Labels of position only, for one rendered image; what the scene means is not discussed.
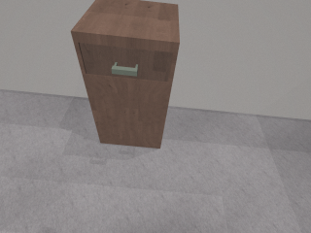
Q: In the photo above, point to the drawer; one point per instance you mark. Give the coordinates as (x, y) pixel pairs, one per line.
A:
(153, 65)

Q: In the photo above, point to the cabinet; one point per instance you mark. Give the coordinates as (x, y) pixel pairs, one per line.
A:
(126, 111)

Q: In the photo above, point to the handle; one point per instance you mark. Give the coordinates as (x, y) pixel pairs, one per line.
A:
(127, 71)

